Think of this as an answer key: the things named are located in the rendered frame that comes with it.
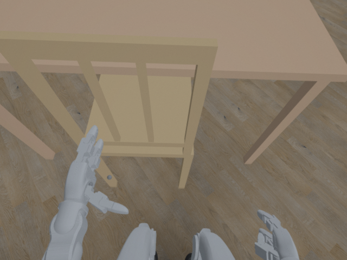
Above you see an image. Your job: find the table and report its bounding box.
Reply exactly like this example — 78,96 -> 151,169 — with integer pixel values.
0,0 -> 347,164

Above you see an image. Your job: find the chair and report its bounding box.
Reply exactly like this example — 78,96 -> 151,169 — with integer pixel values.
0,31 -> 218,189

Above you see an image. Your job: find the left robot hand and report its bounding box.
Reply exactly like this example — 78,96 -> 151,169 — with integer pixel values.
64,125 -> 129,215

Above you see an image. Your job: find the left robot thigh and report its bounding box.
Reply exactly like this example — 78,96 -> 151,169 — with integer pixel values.
117,227 -> 156,260

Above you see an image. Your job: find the robot thigh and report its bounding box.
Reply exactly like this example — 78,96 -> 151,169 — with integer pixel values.
117,227 -> 156,260
192,232 -> 235,260

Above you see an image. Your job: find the right robot hand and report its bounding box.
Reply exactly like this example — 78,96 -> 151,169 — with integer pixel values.
255,210 -> 299,260

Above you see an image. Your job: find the left robot forearm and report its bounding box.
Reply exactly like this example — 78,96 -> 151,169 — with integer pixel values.
42,200 -> 89,260

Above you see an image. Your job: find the right robot thigh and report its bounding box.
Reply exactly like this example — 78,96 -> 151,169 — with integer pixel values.
192,232 -> 235,260

